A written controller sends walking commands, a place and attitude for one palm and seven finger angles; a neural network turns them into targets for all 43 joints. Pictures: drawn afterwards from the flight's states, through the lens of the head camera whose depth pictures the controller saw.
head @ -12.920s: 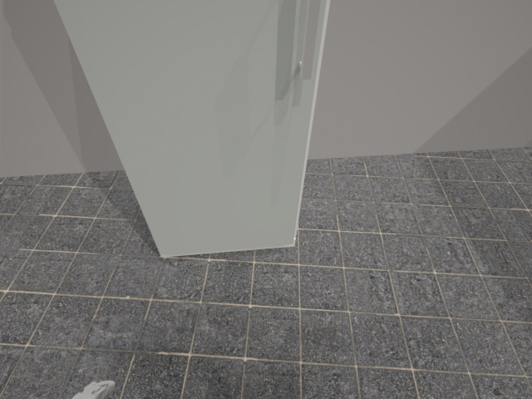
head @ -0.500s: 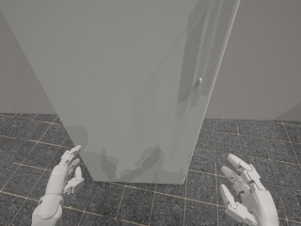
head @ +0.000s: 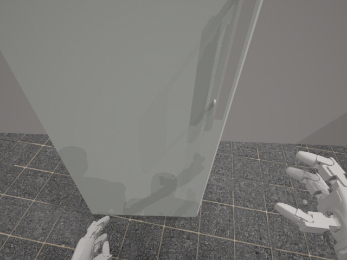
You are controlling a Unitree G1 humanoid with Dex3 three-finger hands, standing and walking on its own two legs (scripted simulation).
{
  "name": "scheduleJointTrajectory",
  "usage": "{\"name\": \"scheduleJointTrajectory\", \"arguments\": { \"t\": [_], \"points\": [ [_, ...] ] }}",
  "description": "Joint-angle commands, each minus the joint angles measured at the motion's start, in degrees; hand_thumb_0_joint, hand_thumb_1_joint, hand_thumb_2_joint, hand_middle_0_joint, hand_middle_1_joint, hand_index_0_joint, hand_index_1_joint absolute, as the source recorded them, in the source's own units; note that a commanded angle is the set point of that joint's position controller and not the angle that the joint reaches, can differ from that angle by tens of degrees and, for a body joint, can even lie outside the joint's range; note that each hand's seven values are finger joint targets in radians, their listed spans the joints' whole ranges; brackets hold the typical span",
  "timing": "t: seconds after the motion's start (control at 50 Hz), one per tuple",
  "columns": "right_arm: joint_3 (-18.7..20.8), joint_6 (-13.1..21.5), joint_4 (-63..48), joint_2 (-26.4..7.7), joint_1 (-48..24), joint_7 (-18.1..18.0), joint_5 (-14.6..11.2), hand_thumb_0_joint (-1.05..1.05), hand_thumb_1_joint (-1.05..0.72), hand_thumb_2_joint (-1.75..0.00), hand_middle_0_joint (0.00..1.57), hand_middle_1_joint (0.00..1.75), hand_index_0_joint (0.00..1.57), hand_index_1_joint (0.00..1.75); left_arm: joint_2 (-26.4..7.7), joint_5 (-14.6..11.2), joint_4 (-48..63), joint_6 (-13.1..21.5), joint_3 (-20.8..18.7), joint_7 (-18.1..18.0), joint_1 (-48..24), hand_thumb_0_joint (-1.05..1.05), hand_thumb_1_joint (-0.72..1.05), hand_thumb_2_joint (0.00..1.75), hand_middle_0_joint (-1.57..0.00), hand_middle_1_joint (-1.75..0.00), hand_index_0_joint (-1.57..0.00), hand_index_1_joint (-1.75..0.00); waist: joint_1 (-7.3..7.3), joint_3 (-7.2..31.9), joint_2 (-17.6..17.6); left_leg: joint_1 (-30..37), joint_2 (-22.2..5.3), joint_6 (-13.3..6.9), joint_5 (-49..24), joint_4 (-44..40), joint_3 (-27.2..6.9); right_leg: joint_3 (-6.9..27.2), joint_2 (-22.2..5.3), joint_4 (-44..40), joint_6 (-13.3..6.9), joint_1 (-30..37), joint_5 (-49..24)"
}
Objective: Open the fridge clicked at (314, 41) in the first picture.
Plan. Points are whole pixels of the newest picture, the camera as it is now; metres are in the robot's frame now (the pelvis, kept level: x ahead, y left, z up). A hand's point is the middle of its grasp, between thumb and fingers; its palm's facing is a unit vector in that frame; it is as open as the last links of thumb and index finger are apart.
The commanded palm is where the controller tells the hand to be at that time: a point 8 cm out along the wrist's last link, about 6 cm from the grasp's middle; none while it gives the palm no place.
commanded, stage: raise the hand to about handle height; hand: right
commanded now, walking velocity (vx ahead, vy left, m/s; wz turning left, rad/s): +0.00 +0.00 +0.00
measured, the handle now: (228, 61) +0.47 -0.08 +0.26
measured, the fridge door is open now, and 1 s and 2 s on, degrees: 0 0 0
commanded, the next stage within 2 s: move the hooked fingers beside the handle in 1.20 s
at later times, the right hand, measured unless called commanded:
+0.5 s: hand out of the picture +0.26 -0.25 +0.23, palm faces +0.11 +0.98 -0.15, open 13.9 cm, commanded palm +0.21 -0.29 +0.24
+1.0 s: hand (342, 133) +0.27 -0.24 +0.25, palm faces +0.00 +0.99 -0.15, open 14.0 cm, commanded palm +0.23 -0.30 +0.28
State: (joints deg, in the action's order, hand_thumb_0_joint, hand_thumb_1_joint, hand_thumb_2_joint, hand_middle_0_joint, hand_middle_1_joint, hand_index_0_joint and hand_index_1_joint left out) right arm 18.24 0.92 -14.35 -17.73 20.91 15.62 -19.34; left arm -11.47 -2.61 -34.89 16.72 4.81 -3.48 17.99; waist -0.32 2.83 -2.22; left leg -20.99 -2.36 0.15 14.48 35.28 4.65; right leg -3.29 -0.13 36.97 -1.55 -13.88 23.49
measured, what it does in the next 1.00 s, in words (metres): stands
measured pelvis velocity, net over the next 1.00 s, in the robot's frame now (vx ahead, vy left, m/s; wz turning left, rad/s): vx -0.01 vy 0.02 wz -0.01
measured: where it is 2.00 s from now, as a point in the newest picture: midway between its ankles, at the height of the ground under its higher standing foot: outside the picture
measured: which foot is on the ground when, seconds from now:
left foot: down 0.00-1.00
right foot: down 0.00-1.00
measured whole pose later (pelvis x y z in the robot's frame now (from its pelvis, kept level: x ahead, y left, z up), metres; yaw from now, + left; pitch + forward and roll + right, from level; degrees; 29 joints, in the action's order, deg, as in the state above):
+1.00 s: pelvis -0.01 +0.02 +0.01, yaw +0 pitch -4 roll +0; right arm 29.5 -21.0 -1.3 -30.0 -11.8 28.0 -19.3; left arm -18.2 -5.4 -34.6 10.6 4.5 -3.9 10.4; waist -2.3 0.6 -4.1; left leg -13.4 -1.2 -1.5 11.6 28.9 5.6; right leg -2.5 -0.9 29.0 -0.2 -5.9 19.2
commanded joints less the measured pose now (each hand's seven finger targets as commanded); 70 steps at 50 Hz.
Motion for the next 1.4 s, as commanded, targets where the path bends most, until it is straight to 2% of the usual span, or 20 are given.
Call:
{"name": "scheduleJointTrajectory", "arguments": {
  "t": [0.0,0.06,0.16,0.26,0.36,0.44,0.52,0.56,0.66,0.7,0.76,0.8,0.9,0.96,1.02,1.06,1.16,1.24,1.28,1.38],
  "points": [
    [4.1,5.4,-14.4,-6.9,-9.0,-0.1,-0.7,0.0,0.17,-0.44,0.28,0.99,0.28,0.99,-9.2,-0.2,9.5,6.2,-3.8,-0.4,-9.3,0.0,0.9,0.9,-0.2,-0.3,-0.2,-0.3,-2.45,5.5,-2.4,10.1,2.1,-1.4,-12.4,-3.7,1.5,4.7,-1.2,-8.9,3.5,-1.9,-24.1],
    [2.8,2.4,-10.5,-8.4,-15.7,2.1,0.2,0.0,0.24,-0.41,0.28,1.03,0.28,1.03,-10.7,-1.0,8.3,6.6,-3.9,-1.8,-9.6,0.0,0.9,0.9,-0.2,-0.3,-0.2,-0.3,-1.31,0.7,-2.9,8.6,2.0,-1.4,-6.6,-6.5,0.6,5.0,-1.0,-10.4,2.0,-1.7,-16.6],
    [10.0,-2.1,-10.2,-18.8,-27.1,3.7,0.8,0.0,0.36,-0.36,0.29,1.11,0.29,1.11,-11.1,-1.3,8.4,5.7,-3.6,-3.6,-11.3,0.0,0.9,0.9,-0.2,-0.3,-0.2,-0.3,-2.7,3.3,-1.6,12.7,1.7,-1.3,-1.9,-9.3,-0.6,5.7,-0.5,-12.8,0.5,0.8,-13.1],
    [14.6,-3.8,-8.8,-21.5,-32.6,5.0,-1.9,0.0,0.48,-0.31,0.3,1.18,0.3,1.18,-10.1,-1.1,8.6,4.5,-2.4,-3.2,-13.4,0.0,0.9,0.9,-0.2,-0.3,-0.2,-0.3,-4.17,6.4,-5.2,17.9,1.5,-1.8,-11.7,-9.6,-0.8,5.4,-0.1,-13.2,1.1,4.0,-20.7],
    [13.1,-11.4,4.7,-20.9,-36.1,7.7,-1.9,0.0,0.5,-0.3,0.3,1.2,0.3,1.2,-10.9,-2.3,7.6,1.6,-2.1,-2.6,-14.2,0.0,0.9,0.9,-0.2,-0.3,-0.2,-0.3,-3.25,-1.9,-0.7,14.9,1.0,-1.6,-9.5,-12.0,-2.2,4.6,-0.6,-13.9,0.7,1.2,-17.0],
    [13.0,-15.4,3.6,-23.8,-42.7,8.8,-0.3,0.0,0.5,-0.3,0.3,1.2,0.3,1.2,-11.3,-2.7,9.4,0.0,-2.3,-2.2,-15.7,0.0,0.9,0.9,-0.2,-0.3,-0.2,-0.3,-2.88,4.3,0.1,16.5,0.4,-1.1,-10.3,-11.2,-2.7,4.3,-0.2,-12.9,0.2,3.0,-18.1],
    [18.0,-15.3,-4.1,-31.3,-52.1,10.2,-0.8,0.0,0.5,-0.3,0.3,1.2,0.3,1.2,-10.5,-2.6,10.8,-0.4,-1.6,-2.0,-17.6,0.0,0.9,0.9,-0.2,-0.3,-0.2,-0.3,-3.78,14.1,-2.9,22.3,0.3,-0.9,-14.7,-10.6,-3.3,4.5,0.4,-12.7,-0.2,6.5,-21.8],
    [21.0,-14.4,-3.7,-34.3,-52.8,10.0,-1.2,0.0,0.5,-0.3,0.3,1.2,0.3,1.2,-10.1,-2.2,10.5,-0.4,-1.3,-1.8,-17.7,0.0,0.9,0.9,-0.2,-0.3,-0.2,-0.3,-4.2,13.6,-1.9,23.2,0.2,-0.9,-15.6,-11.2,-4.0,4.7,0.3,-12.5,-0.2,5.9,-22.6],
    [20.4,-17.5,11.9,-34.7,-56.4,10.3,-0.6,0.0,0.5,-0.3,0.3,1.2,0.3,1.2,-11.7,-2.8,7.7,-1.3,-1.6,-1.6,-17.3,0.0,0.9,0.9,-0.2,-0.3,-0.2,-0.3,-3.47,3.1,-0.5,17.3,-0.7,-1.1,-8.4,-14.1,-5.2,5.0,-0.3,-13.4,-0.1,2.1,-17.5],
    [16.2,-19.8,17.7,-31.8,-57.0,10.8,1.0,0.0,0.5,-0.3,0.3,1.2,0.3,1.2,-12.1,-3.2,7.4,-1.8,-1.8,-1.5,-16.9,0.0,0.9,0.9,-0.2,-0.3,-0.2,-0.3,-2.49,0.8,-0.3,14.4,-1.1,-1.0,-5.1,-14.0,-5.6,4.6,-0.4,-13.1,0.0,0.9,-15.6],
    [11.1,-21.8,20.6,-26.4,-51.0,12.3,1.1,0.0,0.5,-0.3,0.3,1.2,0.3,1.2,-12.8,-4.0,8.8,-2.5,-2.4,-0.8,-17.2,0.0,0.9,0.9,-0.2,-0.3,-0.2,-0.3,-2.36,1.7,3.0,14.1,-2.4,-0.5,-3.7,-13.4,-7.6,4.5,-0.8,-11.4,0.6,-0.6,-14.2],
    [11.2,-21.7,14.3,-27.7,-52.9,13.4,1.1,0.0,0.5,-0.3,0.3,1.2,0.3,1.2,-12.9,-4.3,10.5,-2.9,-2.6,-0.6,-18.5,0.0,0.9,0.9,-0.2,-0.3,-0.2,-0.3,-2.65,7.1,1.8,15.3,-2.0,-0.6,-2.4,-12.3,-7.0,4.3,-0.3,-11.1,0.4,1.2,-14.2],
    [23.9,-16.9,-2.3,-39.1,-56.7,12.8,-2.0,0.0,0.5,-0.3,0.3,1.2,0.3,1.2,-11.6,-3.1,12.7,-2.3,-2.0,-0.6,-19.9,0.0,0.9,0.9,-0.2,-0.3,-0.2,-0.3,-4.77,17.5,0.3,22.8,-1.4,-1.0,-6.2,-10.8,-6.7,4.8,0.3,-10.9,-0.3,4.1,-18.7],
    [27.8,-14.4,-5.0,-41.8,-55.2,8.9,-1.5,0.0,0.5,-0.3,0.3,1.2,0.3,1.2,-10.9,-2.2,11.8,-1.5,-1.9,-0.8,-18.5,0.0,0.9,0.9,-0.2,-0.3,-0.2,-0.3,-5.76,13.4,-4.7,21.4,-0.1,-1.9,-9.9,-10.6,-4.1,4.6,-0.1,-12.7,-0.2,4.3,-21.1],
    [21.7,-16.9,5.3,-33.9,-55.7,7.2,-0.5,0.0,0.5,-0.3,0.3,1.2,0.3,1.2,-11.1,-2.6,9.3,-1.3,-1.6,-1.2,-17.1,0.0,0.9,0.9,-0.2,-0.3,-0.2,-0.3,-3.73,2.8,-8.1,13.8,0.6,-2.1,-7.5,-11.6,-1.7,4.5,-0.4,-15.1,0.4,3.8,-17.3],
    [16.8,-20.1,11.4,-30.5,-56.8,8.0,0.4,0.0,0.5,-0.3,0.3,1.2,0.3,1.2,-11.9,-3.2,8.3,-1.4,-1.8,-1.5,-16.8,0.0,0.9,0.9,-0.2,-0.3,-0.2,-0.3,-3.0,-0.7,-7.2,11.5,0.5,-2.1,-5.7,-12.6,-2.1,4.5,-0.6,-15.4,0.4,3.7,-15.6],
    [7.9,-22.2,11.9,-25.0,-56.4,10.3,2.5,0.0,0.5,-0.3,0.3,1.2,0.3,1.2,-12.2,-3.8,9.5,-1.4,-2.0,-1.7,-16.1,0.0,0.9,0.9,-0.2,-0.3,-0.2,-0.3,-1.61,3.2,1.1,11.6,0.6,-1.4,-4.4,-12.0,-2.0,5.4,-0.6,-14.8,0.0,4.7,-14.4],
    [17.4,-19.7,1.6,-34.5,-58.1,12.7,0.5,0.0,0.5,-0.3,0.3,1.2,0.3,1.2,-11.8,-3.0,11.3,-1.6,-1.6,-1.4,-17.8,0.0,0.9,0.9,-0.2,-0.3,-0.2,-0.3,-3.64,15.3,-1.2,18.8,0.8,-1.5,-11.4,-10.2,-1.7,5.7,0.5,-14.1,-0.2,8.6,-20.1],
    [22.0,-17.9,0.5,-37.7,-56.9,12.9,-1.2,0.0,0.5,-0.3,0.3,1.2,0.3,1.2,-11.3,-2.5,11.0,-1.7,-1.0,-1.2,-18.0,0.0,0.9,0.9,-0.2,-0.3,-0.2,-0.3,-4.3,14.7,-1.0,20.4,1.1,-1.7,-12.7,-10.6,-1.6,5.7,0.5,-14.3,-0.2,7.6,-21.5],
    [16.6,-18.8,10.0,-30.8,-59.6,9.6,-0.4,0.0,0.5,-0.3,0.3,1.2,0.3,1.2,-11.1,-2.8,8.3,-1.7,-1.0,-0.9,-17.2,0.0,0.9,0.9,-0.2,-0.3,-0.2,-0.3,-2.7,2.1,-4.5,12.3,1.1,-1.9,-6.8,-13.1,-1.4,5.1,-0.3,-16.0,0.4,5.0,-16.5]
  ]
}}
